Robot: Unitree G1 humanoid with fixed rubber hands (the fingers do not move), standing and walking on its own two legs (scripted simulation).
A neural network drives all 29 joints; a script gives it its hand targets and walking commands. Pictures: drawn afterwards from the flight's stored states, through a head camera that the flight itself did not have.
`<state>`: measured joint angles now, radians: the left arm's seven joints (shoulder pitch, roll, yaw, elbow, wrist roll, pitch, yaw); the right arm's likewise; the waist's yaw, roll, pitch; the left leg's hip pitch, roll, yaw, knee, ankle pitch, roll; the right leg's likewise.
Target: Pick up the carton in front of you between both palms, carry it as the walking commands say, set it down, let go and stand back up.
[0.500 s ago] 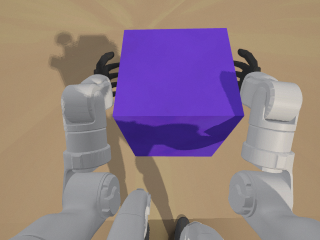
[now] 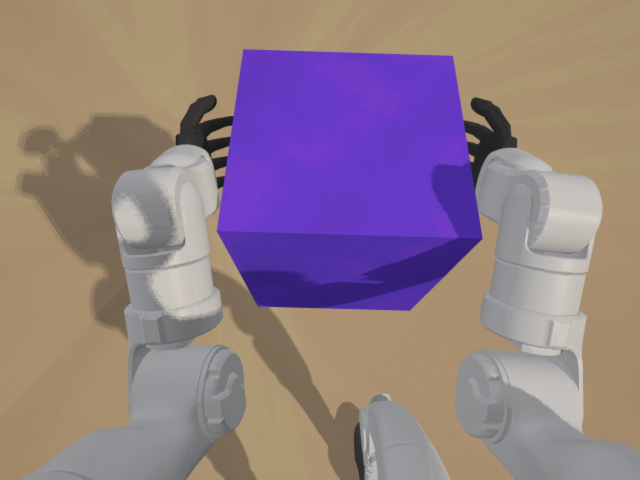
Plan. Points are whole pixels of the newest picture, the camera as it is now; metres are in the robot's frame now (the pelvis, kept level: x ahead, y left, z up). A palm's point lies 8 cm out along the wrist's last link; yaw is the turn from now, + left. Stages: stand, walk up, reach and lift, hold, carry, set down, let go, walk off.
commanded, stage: carry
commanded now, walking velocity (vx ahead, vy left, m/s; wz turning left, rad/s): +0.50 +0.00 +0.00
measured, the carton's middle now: (340, 201) +0.40 -0.03 +0.09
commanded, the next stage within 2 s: none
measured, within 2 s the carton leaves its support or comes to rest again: neither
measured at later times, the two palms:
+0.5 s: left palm out of the picture +0.70 +0.15 +0.19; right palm out of the picture +0.72 -0.15 +0.19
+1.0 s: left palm out of the picture +1.01 +0.12 +0.21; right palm out of the picture +1.03 -0.18 +0.21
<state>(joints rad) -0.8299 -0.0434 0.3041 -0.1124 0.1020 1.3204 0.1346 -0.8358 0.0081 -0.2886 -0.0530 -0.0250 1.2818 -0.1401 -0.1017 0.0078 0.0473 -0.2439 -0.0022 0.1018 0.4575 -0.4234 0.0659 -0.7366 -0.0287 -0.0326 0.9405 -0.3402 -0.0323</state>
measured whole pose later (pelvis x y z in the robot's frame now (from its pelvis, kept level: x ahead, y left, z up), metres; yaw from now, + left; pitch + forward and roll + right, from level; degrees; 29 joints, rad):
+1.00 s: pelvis +0.64 -0.04 +0.05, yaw +0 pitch +5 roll -1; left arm -0.85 -0.02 0.26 0.13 0.09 1.31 0.14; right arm -0.85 -0.04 -0.29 0.14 -0.04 1.31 -0.13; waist 0.03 0.02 -0.03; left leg -0.37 0.01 0.01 1.12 -0.53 0.03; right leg -0.54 0.02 -0.13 0.68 -0.32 -0.07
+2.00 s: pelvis +1.24 -0.04 +0.12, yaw +1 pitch +5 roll +0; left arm -0.82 0.00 0.25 0.07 0.03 1.32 0.16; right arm -0.87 -0.01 -0.30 0.07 -0.08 1.35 -0.13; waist 0.09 0.01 0.00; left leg -0.75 0.03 0.03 1.19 -0.40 0.04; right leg -0.34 0.01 -0.11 0.51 -0.37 -0.06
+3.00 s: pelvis +1.87 -0.01 +0.16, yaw +0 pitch +5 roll +1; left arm -0.85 0.01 0.26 0.11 0.04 1.32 0.15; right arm -0.87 -0.02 -0.29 0.12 -0.08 1.33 -0.13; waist 0.04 -0.03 -0.07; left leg -0.62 0.01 0.13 0.66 -0.23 0.07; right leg -0.16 -0.04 -0.08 0.56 -0.55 0.00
